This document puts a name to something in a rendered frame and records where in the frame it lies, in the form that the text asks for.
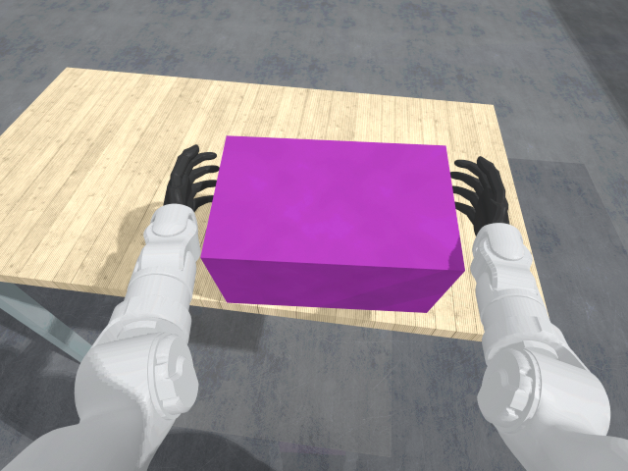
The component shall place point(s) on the right robot forearm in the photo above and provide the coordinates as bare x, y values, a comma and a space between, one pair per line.
511, 308

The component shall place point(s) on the carton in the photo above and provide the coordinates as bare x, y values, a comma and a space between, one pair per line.
333, 224

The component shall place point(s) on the table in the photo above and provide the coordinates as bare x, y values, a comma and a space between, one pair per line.
86, 165

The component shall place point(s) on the robot right hand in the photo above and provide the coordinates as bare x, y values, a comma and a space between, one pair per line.
489, 202

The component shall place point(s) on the robot left upper arm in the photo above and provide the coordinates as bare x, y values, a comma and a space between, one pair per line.
129, 394

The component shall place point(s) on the robot left hand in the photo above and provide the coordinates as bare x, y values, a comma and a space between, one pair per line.
180, 188

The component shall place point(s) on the left robot forearm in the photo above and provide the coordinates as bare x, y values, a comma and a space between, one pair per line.
162, 281

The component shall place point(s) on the robot right upper arm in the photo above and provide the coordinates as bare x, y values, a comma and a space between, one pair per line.
553, 416

